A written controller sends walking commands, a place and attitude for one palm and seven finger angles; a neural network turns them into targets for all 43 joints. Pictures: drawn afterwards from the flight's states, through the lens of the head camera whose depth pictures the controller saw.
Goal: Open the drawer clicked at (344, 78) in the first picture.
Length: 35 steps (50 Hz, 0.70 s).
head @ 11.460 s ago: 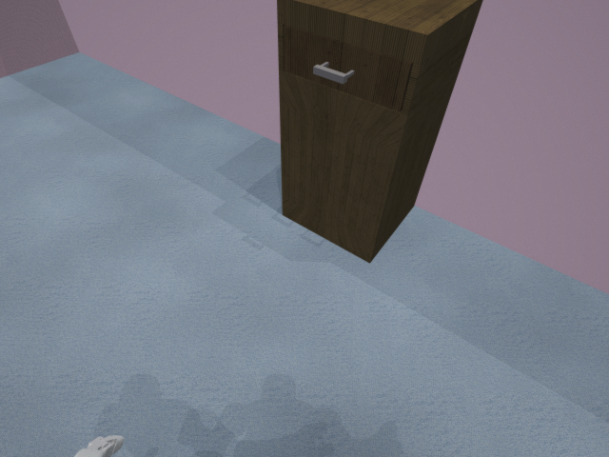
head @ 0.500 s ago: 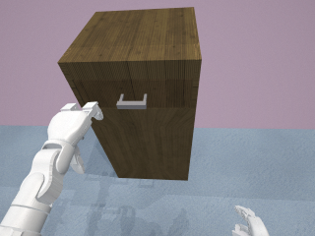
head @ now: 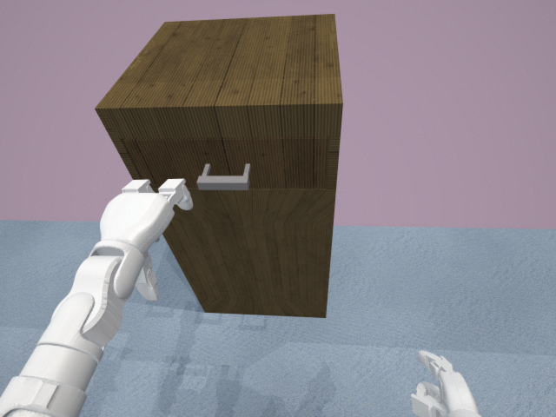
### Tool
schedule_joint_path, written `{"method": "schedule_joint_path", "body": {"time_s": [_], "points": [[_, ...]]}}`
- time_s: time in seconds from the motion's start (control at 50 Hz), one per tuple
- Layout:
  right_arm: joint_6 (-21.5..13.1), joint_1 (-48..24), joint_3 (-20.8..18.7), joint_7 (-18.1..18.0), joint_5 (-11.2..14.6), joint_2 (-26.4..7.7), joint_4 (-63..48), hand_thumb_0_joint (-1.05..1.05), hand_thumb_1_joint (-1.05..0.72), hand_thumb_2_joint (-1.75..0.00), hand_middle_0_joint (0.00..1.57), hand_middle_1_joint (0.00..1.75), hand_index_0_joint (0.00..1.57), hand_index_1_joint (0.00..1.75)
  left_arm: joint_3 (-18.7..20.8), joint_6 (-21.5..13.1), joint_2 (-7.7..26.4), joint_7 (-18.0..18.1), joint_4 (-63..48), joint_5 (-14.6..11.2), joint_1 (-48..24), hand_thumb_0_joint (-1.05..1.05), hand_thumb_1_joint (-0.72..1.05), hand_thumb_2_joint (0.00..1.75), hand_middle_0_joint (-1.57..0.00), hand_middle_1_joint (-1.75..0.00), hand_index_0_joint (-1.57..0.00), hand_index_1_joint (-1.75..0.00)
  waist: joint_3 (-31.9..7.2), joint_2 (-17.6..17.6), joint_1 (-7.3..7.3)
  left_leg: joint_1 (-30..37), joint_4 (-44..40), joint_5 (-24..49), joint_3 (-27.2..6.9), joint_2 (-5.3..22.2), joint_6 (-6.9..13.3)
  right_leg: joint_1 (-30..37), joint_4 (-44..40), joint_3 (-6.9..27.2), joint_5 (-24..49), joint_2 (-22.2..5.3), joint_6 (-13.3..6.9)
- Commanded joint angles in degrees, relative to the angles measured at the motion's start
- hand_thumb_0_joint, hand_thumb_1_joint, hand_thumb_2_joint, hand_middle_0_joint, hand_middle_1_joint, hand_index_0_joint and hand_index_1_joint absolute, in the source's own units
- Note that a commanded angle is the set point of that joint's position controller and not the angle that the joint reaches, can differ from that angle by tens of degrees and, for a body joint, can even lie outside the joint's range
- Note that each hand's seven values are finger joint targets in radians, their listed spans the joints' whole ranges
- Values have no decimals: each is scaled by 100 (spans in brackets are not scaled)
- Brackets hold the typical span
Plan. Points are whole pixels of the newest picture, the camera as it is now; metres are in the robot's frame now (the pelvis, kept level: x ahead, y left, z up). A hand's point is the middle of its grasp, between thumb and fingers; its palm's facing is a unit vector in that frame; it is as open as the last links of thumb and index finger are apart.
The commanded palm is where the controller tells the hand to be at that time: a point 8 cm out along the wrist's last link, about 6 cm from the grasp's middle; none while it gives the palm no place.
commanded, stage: move the hooked fingers above the handle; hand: left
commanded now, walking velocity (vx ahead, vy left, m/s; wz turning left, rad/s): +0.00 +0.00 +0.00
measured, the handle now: (225, 175) +0.56 +0.20 +0.00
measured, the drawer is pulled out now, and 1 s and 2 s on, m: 0.00 0.00 0.00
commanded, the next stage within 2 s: none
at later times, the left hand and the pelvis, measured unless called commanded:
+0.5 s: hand (189, 205) +0.41 +0.21 +0.07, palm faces +0.03 -0.05 -1.00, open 13.8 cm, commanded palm +0.39 +0.23 +0.14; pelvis +0.01 +0.01 -0.01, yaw -1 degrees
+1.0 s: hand (210, 180) +0.48 +0.19 +0.07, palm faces +0.06 -0.01 -1.00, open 13.8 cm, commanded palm +0.46 +0.20 +0.12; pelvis +0.02 +0.01 -0.01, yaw -1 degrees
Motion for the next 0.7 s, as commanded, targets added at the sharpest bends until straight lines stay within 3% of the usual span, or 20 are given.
{"method": "schedule_joint_path", "body": {"time_s": [0.0,0.06,0.12,0.16,0.2,0.26,0.32,0.38,0.42,0.56,0.62,0.68], "points": [[-256,-416,-230,-63,5,-566,-721,0,-90,-90,20,30,20,30,1087,-222,1466,416,-920,38,-2155,0,-50,30,-30,-120,-30,-120,-1498,-238,-1,80,-126,1247,166,-221,153,768,-290,242,1245,77,-63],[-279,-359,-269,-52,23,-588,-731,0,-90,-90,20,30,20,30,1093,-199,1427,511,-656,37,-2123,0,-50,30,-30,-120,-30,-120,-1507,-215,10,-23,-76,1253,208,-216,154,757,-263,259,1285,70,-57],[-265,-323,-301,-31,50,-635,-747,0,-90,-90,20,30,20,30,963,-76,1302,496,-337,71,-2186,0,-50,30,-30,-120,-30,-120,-1505,-422,-47,-117,-32,1244,236,-216,160,704,-246,260,1337,87,-44],[-256,-253,-307,-52,58,-650,-735,0,-90,-90,20,30,20,30,727,-19,1169,452,-166,79,-2380,0,-50,30,-30,-120,-30,-120,-1476,-599,-128,-165,-5,1112,264,-215,184,613,-245,261,1258,56,-13],[-263,-179,-330,-51,56,-670,-742,0,-90,-90,20,30,20,30,496,-49,1011,417,-252,103,-2713,0,-50,30,-30,-120,-30,-120,-1614,-482,-199,-78,33,1123,226,-220,190,505,-189,247,1238,71,-29],[-272,-19,-374,-91,39,-697,-681,0,-90,-90,20,30,20,30,688,-168,1264,430,-99,123,-2938,0,-50,30,-30,-120,-30,-120,-1793,-559,-227,-72,130,1174,196,-227,218,512,-118,269,1330,86,-29],[-297,134,-408,-105,38,-691,-622,0,-90,-90,20,30,20,30,632,-323,1206,564,-2,184,-3442,0,-50,30,-30,-120,-30,-120,-1876,-425,-304,-72,204,1241,141,-219,201,343,-33,240,1308,118,-53],[-302,292,-440,-83,45,-658,-533,0,-90,-90,20,30,20,30,646,-369,1155,808,254,248,-3678,0,-50,30,-30,-120,-30,-120,-2000,-269,-285,-44,274,1413,132,-200,187,237,88,194,1392,138,-96],[-288,380,-459,-75,40,-705,-458,0,-90,-90,20,30,20,30,1021,-307,1492,974,614,322,-3722,0,-50,30,-30,-120,-30,-120,-2101,-355,-212,-180,284,1544,128,-193,163,356,152,184,1492,164,-110],[-192,455,-502,86,61,-723,-535,0,-90,-90,20,30,20,30,595,253,941,1099,1143,430,-3446,0,-50,30,-30,-120,-30,-120,-2360,-418,-174,-189,347,2132,205,-108,143,420,343,129,2011,180,-134],[-140,484,-523,105,85,-771,-583,0,-90,-90,20,30,20,30,171,413,539,899,1233,402,-3583,0,-50,30,-30,-120,-30,-120,-2214,-625,-356,-164,380,2160,165,-70,160,229,319,90,1941,205,-121],[-106,592,-535,82,81,-779,-534,0,-90,-90,20,30,20,30,-15,357,496,798,1115,427,-4153,0,-50,30,-30,-120,-30,-120,-2201,-577,-506,21,453,2135,108,-45,182,-31,329,91,1840,219,-115]]}}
